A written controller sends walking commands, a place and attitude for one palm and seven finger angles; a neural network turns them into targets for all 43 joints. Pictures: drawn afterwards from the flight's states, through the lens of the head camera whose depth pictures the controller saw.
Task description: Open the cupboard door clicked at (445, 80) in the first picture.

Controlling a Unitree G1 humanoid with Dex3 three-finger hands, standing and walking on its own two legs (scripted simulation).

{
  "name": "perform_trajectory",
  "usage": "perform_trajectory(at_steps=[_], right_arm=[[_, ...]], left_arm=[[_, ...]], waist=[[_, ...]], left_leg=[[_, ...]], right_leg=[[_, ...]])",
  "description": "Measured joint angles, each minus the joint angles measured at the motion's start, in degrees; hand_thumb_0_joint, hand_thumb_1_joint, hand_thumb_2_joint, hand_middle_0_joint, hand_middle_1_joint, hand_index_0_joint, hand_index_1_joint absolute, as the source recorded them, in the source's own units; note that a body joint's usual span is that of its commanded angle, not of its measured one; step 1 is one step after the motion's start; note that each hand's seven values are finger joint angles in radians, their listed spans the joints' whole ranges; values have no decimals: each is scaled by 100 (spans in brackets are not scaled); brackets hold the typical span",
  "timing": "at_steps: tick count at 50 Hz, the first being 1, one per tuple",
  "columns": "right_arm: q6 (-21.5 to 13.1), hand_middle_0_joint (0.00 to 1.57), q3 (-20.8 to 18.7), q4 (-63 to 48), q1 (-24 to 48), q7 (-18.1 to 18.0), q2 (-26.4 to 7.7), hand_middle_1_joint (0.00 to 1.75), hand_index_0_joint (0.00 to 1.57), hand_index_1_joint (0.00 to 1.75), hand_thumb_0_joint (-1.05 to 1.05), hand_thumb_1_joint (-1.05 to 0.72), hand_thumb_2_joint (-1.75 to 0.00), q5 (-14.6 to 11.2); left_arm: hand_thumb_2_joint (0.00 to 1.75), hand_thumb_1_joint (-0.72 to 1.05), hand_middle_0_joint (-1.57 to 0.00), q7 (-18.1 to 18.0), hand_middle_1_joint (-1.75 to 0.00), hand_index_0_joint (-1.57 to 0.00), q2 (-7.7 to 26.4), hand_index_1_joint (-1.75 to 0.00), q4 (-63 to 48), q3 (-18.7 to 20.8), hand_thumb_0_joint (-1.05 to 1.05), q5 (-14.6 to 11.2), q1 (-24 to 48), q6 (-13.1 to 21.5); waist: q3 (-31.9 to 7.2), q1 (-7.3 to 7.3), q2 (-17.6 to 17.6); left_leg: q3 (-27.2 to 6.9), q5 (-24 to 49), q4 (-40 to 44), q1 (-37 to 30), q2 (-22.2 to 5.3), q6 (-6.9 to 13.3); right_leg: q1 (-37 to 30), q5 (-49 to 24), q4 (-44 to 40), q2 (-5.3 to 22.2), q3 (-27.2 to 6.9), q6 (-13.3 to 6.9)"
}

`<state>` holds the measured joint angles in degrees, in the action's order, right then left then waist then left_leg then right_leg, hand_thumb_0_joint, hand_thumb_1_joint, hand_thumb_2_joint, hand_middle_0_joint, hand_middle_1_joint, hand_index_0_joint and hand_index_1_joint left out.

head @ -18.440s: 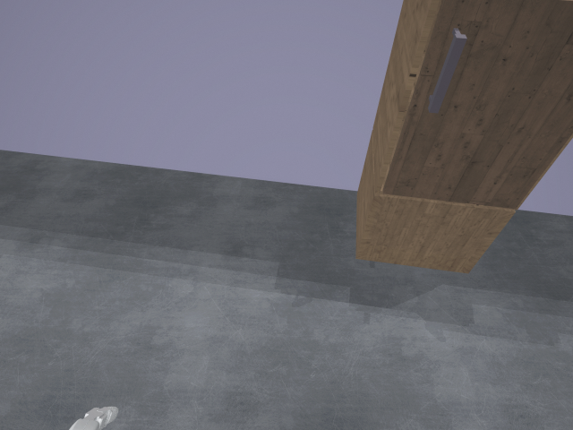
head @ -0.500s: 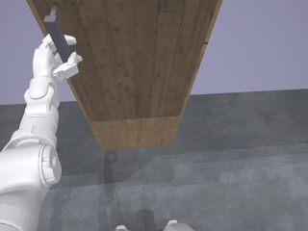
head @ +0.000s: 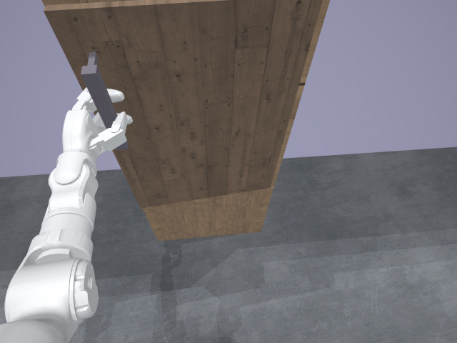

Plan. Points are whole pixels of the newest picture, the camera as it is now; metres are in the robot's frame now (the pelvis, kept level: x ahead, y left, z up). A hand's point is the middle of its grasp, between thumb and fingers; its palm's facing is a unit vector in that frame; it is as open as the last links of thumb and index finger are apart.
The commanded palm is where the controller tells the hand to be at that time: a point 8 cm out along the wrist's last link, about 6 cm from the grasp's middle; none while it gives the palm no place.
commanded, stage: pull the door open along its arc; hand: left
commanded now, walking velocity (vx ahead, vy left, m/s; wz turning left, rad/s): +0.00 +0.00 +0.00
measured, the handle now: (108, 105) +0.52 +0.20 +0.12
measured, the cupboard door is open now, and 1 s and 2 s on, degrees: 5 40 40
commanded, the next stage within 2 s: open thumb and fingers to let go in 0.70 s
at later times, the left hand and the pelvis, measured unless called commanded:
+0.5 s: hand (161, 190) +0.33 +0.09 +0.11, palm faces +0.44 -0.90 +0.03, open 6.1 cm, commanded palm +0.28 +0.12 +0.11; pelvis -0.02 -0.01 +0.00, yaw +3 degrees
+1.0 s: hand (193, 217) +0.29 +0.04 +0.12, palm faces +0.43 -0.90 -0.02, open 6.6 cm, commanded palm +0.23 +0.08 +0.11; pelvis -0.02 -0.05 +0.01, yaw +5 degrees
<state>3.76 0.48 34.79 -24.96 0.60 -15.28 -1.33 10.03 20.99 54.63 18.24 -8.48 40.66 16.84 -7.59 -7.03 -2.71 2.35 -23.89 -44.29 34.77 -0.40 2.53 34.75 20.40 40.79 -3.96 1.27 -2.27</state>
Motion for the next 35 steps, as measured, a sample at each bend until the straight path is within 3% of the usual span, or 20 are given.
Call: perform_trajectory(at_steps=[8,13,20,24,30,35], right_arm=[[-40,20,-19,-199,288,15,68,30,20,30,1,-91,-90,-97],[-209,20,-19,-204,716,53,142,30,20,30,1,-91,-90,-26],[-217,19,20,-230,1293,133,319,30,20,30,1,-91,-90,228],[-125,20,39,-216,1463,142,412,30,20,30,1,-91,-90,330],[29,20,49,-139,1504,76,498,30,20,30,1,-91,-90,384],[114,20,21,-99,1443,60,521,30,20,30,1,-91,-90,379]], left_arm=[[75,70,-36,-153,-134,-33,-666,-132,-1677,-524,1,-191,-1389,-340],[76,67,-35,-1419,-134,-35,-1509,-131,-2629,-869,2,-95,-1871,-662],[79,67,-34,-3306,-133,-34,-2334,-131,-3536,-1574,1,561,-2257,-1168],[81,69,-33,-4079,-132,-34,-2670,-132,-3945,-2003,1,866,-2542,-1527],[81,70,-31,-4581,-132,-32,-2895,-132,-4335,-2568,0,1204,-2997,-1779],[78,70,-32,-4559,-132,-32,-2814,-133,-4765,-2954,1,1233,-3496,-1849]], waist=[[-22,255,-13],[60,447,1],[141,596,54],[144,634,33],[207,663,39],[262,669,67]], left_leg=[[29,71,233,-510,31,5],[-20,145,269,-650,81,-8],[-122,236,227,-685,158,-51],[-204,263,225,-755,179,-92],[-348,293,274,-965,189,-162],[-409,316,370,-1176,158,-231]], right_leg=[[-482,-45,-177,24,-40,10],[-628,-73,-173,76,11,6],[-655,-50,-19,159,123,-38],[-742,-31,6,181,206,-79],[-988,-2,-34,188,346,-154],[-1203,-5,-119,153,401,-222]])
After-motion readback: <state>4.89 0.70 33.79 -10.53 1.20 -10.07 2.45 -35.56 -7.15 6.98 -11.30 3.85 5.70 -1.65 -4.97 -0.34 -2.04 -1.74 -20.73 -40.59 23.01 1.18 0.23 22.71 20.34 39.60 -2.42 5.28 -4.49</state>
